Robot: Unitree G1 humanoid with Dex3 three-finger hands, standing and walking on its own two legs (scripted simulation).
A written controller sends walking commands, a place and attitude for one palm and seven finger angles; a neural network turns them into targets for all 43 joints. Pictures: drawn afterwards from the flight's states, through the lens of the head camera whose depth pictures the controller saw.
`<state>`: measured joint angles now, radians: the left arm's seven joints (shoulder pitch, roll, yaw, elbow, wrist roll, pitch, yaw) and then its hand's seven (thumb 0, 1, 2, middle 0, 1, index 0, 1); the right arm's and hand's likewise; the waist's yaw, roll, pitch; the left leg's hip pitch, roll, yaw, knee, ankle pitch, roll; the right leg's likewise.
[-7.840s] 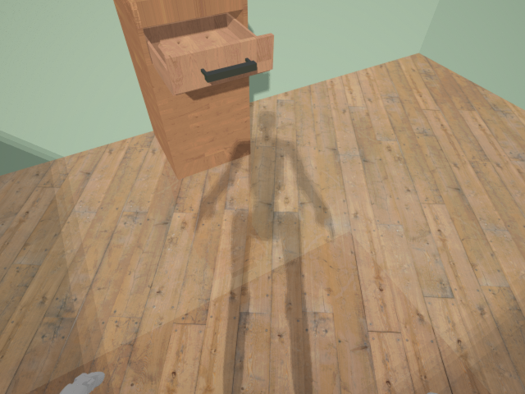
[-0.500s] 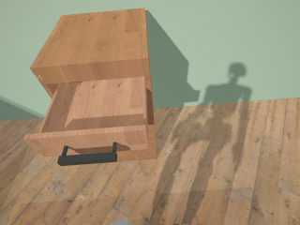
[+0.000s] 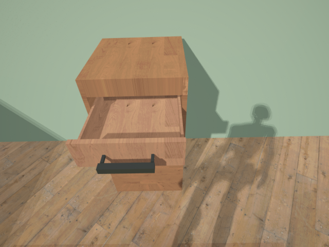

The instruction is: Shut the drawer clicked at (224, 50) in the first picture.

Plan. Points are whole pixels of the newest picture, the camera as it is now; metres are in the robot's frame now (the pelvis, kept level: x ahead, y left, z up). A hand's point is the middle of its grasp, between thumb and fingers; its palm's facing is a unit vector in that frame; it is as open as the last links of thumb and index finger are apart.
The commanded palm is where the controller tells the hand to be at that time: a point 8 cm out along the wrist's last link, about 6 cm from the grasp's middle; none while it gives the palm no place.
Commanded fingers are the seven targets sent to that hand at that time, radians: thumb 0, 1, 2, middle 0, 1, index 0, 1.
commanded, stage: come to a stop and stand still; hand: left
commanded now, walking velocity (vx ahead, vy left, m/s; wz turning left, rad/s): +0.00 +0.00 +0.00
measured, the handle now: (127, 162) +0.39 +0.16 -0.06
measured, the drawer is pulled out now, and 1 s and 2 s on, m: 0.25 0.25 0.25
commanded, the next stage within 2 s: look again from close up in 0.66 s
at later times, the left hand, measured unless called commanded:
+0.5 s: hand out of the picture -0.04 +0.21 -0.16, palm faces +0.05 -0.98 -0.20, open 7.3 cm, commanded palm none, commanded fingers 0.00 0.90 0.90 -0.20 -0.30 -0.20 -0.30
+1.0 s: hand out of the picture -0.07 +0.17 -0.16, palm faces +0.09 -0.98 -0.17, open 7.4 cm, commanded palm none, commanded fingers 0.00 0.90 0.90 -0.20 -0.30 -0.20 -0.30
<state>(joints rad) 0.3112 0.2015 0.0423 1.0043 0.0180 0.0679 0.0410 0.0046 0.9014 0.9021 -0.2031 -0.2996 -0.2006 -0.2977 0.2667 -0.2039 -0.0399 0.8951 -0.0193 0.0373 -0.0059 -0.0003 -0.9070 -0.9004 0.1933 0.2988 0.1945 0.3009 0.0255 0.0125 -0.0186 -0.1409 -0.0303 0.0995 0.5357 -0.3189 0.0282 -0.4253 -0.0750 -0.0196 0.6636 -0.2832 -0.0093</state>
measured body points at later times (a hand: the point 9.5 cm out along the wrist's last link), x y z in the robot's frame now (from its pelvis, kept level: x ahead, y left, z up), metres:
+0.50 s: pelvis -0.05 +0.04 +0.01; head -0.06 +0.03 +0.46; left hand -0.04 +0.26 -0.14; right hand -0.09 -0.18 -0.16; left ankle -0.02 +0.10 -0.73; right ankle +0.04 -0.09 -0.72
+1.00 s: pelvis -0.04 +0.02 +0.01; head -0.04 +0.01 +0.46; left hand -0.07 +0.23 -0.14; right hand -0.02 -0.19 -0.15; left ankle -0.02 +0.10 -0.73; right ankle +0.04 -0.09 -0.73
